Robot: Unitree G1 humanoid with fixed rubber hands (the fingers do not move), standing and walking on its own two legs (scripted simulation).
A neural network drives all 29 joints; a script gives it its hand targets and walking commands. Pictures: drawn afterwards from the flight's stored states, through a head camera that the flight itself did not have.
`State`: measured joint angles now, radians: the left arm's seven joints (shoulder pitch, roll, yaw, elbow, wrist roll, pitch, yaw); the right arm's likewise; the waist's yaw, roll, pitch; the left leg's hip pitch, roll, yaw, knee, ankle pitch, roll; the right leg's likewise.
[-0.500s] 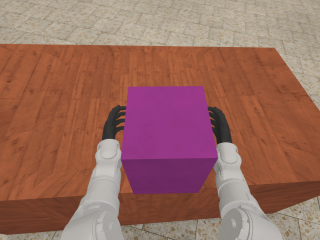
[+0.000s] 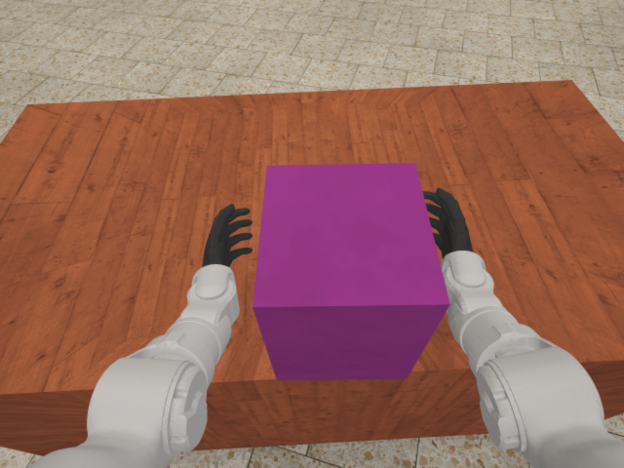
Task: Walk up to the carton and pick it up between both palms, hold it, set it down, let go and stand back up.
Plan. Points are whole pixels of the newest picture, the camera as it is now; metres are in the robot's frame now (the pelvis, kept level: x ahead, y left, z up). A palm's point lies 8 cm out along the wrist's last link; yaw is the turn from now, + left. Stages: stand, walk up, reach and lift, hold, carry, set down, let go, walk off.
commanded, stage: set down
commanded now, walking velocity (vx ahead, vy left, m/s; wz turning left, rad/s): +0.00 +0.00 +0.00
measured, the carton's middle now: (341, 279) +0.40 +0.01 -0.01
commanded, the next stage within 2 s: none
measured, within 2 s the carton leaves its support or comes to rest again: neither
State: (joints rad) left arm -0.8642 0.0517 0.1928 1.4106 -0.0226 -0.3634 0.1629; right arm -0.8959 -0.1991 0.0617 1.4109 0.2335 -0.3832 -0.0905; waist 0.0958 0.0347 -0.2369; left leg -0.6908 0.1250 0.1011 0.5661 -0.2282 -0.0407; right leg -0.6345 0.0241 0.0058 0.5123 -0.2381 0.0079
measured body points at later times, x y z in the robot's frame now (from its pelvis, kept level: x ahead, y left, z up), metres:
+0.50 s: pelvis -0.03 -0.01 -0.02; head +0.04 -0.02 +0.43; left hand +0.42 +0.20 +0.08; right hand +0.45 -0.20 +0.07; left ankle +0.00 +0.14 -0.73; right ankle -0.02 -0.13 -0.73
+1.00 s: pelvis -0.02 -0.01 +0.01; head +0.01 +0.00 +0.46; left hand +0.42 +0.22 +0.17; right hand +0.46 -0.21 +0.17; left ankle +0.00 +0.14 -0.73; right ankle -0.02 -0.13 -0.73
